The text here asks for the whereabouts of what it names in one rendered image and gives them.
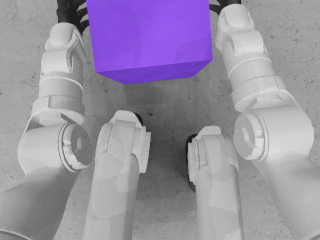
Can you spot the right robot thigh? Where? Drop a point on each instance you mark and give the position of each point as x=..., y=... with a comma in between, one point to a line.
x=218, y=199

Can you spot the robot left shin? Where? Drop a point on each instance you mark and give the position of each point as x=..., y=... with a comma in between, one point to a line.
x=105, y=132

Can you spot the robot right upper arm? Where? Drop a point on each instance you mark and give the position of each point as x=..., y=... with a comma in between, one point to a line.
x=278, y=141

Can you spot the robot right forearm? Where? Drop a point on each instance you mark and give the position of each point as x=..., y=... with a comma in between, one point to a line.
x=247, y=62

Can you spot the right robot hand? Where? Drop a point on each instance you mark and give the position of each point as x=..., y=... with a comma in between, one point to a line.
x=223, y=3

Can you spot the robot left forearm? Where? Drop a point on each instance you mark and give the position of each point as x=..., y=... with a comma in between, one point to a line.
x=61, y=80

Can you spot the robot left upper arm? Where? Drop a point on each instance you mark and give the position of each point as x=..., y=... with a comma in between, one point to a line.
x=52, y=158

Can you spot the carton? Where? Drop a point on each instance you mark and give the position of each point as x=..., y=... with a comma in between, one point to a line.
x=136, y=41

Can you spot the left robot hand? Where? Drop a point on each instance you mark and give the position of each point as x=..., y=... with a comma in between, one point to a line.
x=67, y=13

